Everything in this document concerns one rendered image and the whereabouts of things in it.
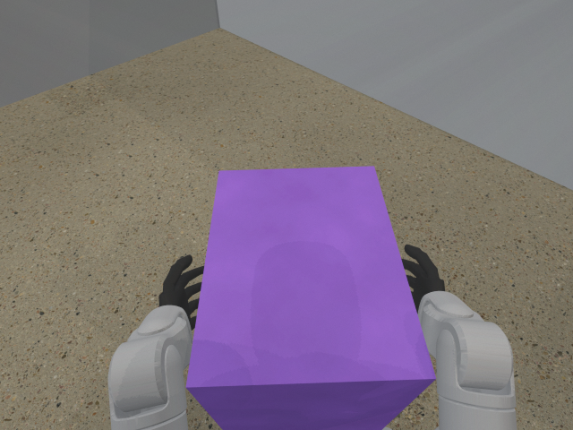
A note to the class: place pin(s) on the carton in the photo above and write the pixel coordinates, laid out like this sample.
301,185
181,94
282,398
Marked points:
306,320

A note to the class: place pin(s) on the right robot hand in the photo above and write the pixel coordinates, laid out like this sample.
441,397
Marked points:
427,277

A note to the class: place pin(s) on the robot right forearm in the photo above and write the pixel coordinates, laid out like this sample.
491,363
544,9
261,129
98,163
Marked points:
474,365

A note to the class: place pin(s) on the robot left forearm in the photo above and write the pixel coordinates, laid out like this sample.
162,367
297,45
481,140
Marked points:
145,377

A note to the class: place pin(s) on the left robot hand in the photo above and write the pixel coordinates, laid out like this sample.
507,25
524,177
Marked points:
174,291

